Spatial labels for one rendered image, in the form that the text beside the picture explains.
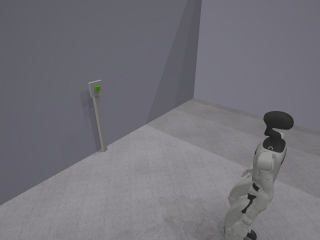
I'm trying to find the robot right upper arm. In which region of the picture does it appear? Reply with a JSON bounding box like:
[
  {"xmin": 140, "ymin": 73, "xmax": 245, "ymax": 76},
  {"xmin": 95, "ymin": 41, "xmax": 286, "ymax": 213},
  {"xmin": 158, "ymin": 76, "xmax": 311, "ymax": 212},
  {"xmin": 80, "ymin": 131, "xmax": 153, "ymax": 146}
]
[{"xmin": 280, "ymin": 132, "xmax": 285, "ymax": 140}]

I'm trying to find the robot left upper arm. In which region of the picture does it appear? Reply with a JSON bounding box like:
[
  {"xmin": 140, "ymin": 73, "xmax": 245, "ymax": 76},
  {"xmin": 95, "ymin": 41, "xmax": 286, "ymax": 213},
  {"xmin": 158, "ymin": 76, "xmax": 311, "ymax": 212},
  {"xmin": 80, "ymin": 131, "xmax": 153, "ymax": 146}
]
[{"xmin": 256, "ymin": 152, "xmax": 275, "ymax": 202}]

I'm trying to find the left robot shin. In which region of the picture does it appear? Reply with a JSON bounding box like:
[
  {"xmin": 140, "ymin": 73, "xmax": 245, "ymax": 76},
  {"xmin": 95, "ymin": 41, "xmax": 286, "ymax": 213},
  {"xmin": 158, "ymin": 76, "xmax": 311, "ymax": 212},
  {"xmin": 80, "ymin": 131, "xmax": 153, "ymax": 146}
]
[{"xmin": 223, "ymin": 225, "xmax": 239, "ymax": 240}]

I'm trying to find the humanoid robot head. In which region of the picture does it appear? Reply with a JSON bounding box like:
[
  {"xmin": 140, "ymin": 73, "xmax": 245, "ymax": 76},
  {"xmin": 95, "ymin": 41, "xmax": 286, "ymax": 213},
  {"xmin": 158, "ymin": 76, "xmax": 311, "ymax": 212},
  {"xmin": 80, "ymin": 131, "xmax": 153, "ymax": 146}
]
[{"xmin": 263, "ymin": 111, "xmax": 294, "ymax": 153}]

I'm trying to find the panel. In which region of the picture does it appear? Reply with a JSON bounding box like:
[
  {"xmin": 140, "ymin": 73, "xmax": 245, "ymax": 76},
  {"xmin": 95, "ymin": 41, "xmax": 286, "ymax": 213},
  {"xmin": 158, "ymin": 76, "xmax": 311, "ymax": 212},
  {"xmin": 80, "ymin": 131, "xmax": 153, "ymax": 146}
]
[{"xmin": 88, "ymin": 80, "xmax": 108, "ymax": 152}]

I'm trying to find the left robot forearm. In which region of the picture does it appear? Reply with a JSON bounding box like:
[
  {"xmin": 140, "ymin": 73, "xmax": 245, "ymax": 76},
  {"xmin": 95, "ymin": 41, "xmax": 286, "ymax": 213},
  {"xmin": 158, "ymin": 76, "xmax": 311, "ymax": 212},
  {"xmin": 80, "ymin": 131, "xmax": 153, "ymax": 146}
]
[{"xmin": 240, "ymin": 192, "xmax": 270, "ymax": 228}]

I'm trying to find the robot left hand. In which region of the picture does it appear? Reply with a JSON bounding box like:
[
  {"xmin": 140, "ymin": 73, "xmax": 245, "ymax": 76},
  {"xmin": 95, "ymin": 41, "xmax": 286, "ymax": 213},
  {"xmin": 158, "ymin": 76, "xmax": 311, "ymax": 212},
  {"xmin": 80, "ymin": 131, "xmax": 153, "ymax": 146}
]
[{"xmin": 227, "ymin": 220, "xmax": 248, "ymax": 240}]

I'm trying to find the robot right hand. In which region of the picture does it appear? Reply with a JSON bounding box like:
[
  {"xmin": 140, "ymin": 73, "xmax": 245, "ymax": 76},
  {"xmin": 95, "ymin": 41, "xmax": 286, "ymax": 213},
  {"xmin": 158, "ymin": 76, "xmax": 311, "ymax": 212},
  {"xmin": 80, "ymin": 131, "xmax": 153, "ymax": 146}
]
[{"xmin": 241, "ymin": 166, "xmax": 253, "ymax": 178}]

